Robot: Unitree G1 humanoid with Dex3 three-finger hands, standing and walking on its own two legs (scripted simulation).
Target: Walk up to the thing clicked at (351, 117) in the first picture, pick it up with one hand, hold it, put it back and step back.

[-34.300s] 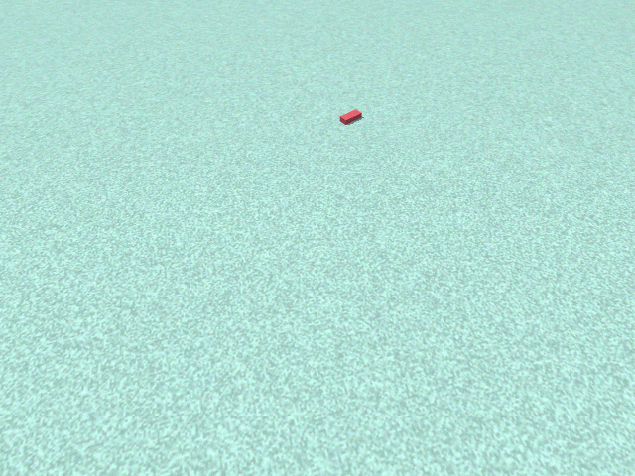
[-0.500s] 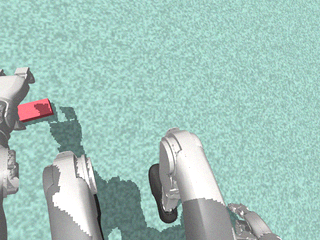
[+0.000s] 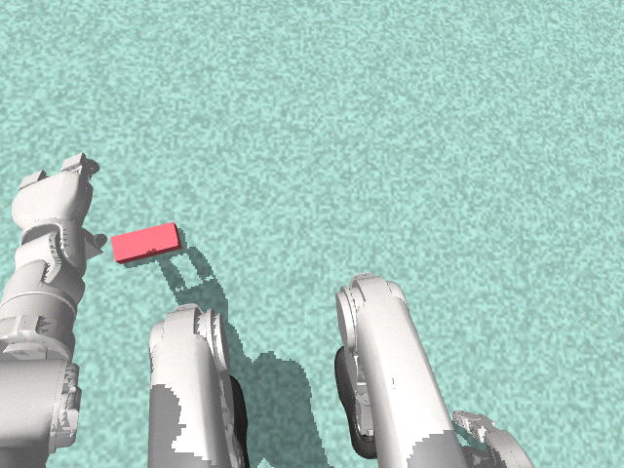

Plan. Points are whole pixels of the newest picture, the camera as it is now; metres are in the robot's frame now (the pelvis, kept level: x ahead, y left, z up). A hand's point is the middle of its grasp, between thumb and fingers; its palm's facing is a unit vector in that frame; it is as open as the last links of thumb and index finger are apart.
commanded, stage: home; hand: left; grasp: from above
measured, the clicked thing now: (147, 242) +0.48 +0.25 -0.37
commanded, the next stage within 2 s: none
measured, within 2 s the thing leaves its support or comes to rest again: neither
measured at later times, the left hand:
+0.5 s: hand (22, 373) +0.26 +0.21 +0.09, palm faces -0.08 -0.88 -0.46, open 7.4 cm
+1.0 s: hand out of the picture +0.23 +0.20 +0.28, palm faces +0.16 -0.96 -0.21, open 7.4 cm
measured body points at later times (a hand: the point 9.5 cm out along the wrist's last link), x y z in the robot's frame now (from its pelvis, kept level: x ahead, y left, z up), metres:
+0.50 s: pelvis +0.01 -0.01 +0.18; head +0.13 +0.02 +0.62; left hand +0.26 +0.26 +0.12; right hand +0.24 -0.23 +0.10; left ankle +0.07 +0.12 -0.35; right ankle +0.09 -0.14 -0.35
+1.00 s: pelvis +0.08 +0.00 +0.32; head +0.10 +0.01 +0.77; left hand +0.22 +0.25 +0.30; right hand +0.24 -0.24 +0.25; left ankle +0.07 +0.12 -0.35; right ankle +0.09 -0.14 -0.35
